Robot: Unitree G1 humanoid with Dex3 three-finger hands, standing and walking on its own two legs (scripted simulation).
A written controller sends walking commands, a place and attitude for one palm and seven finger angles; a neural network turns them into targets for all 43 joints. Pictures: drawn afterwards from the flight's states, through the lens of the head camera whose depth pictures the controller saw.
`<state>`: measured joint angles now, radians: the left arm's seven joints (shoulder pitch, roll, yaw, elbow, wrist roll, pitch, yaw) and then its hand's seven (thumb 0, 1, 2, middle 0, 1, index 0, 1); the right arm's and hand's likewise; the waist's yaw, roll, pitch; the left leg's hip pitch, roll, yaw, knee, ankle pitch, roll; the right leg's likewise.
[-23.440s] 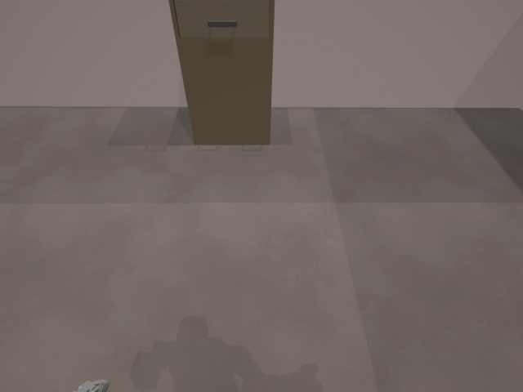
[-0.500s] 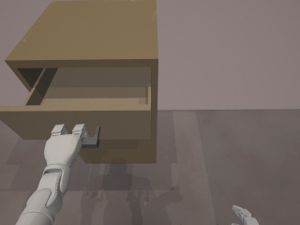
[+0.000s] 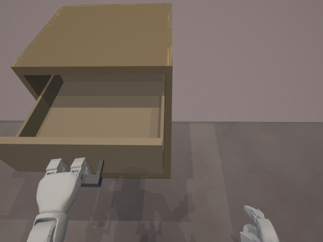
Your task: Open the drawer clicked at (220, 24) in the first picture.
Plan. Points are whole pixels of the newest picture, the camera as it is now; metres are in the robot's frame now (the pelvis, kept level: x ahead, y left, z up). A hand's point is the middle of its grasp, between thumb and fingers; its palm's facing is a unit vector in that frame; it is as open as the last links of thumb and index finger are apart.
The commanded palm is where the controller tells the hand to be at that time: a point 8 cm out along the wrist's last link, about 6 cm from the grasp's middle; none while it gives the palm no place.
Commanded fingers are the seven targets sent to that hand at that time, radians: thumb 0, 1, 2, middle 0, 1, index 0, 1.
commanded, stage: pull the drawer open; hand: left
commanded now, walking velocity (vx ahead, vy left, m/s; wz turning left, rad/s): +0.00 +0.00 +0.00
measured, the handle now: (76, 172) +0.29 +0.24 +0.01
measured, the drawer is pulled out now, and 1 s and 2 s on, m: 0.25 0.30 0.30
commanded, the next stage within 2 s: open the thumb to release the handle in 0.96 s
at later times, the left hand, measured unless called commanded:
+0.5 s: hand (64, 218) +0.18 +0.24 -0.01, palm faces -0.02 -0.06 -1.00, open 5.6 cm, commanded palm +0.14 +0.25 +0.04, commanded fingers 0.00 0.90 0.90 -0.40 -1.35 -0.40 -1.35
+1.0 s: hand (61, 222) +0.17 +0.24 -0.01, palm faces -0.02 -0.06 -1.00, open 5.6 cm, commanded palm +0.13 +0.26 +0.04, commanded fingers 0.00 0.90 0.90 -0.40 -1.35 -0.40 -1.35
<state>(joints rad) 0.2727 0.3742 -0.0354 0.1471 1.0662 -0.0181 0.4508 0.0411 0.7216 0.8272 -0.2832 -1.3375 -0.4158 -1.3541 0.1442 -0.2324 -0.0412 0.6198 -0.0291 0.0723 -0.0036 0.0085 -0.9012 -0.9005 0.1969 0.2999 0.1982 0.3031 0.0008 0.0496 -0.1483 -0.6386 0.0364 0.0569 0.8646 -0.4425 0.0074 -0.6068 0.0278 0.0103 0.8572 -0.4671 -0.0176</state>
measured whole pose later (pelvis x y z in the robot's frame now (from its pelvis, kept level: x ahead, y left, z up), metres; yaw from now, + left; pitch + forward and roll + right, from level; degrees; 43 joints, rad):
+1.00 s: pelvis -0.01 +0.00 -0.01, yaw -1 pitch +14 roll +0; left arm 0.57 0.41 0.03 -0.08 1.04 -0.10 0.52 0.02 0.72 0.76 -0.28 -1.34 -0.41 -1.35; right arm 0.12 -0.23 -0.03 0.58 -0.05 0.09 0.02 0.01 -0.90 -0.90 0.20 0.30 0.20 0.30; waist 0.01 0.04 -0.15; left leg -0.71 0.04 0.07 0.96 -0.48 0.00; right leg -0.70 0.03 0.02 0.97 -0.51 -0.02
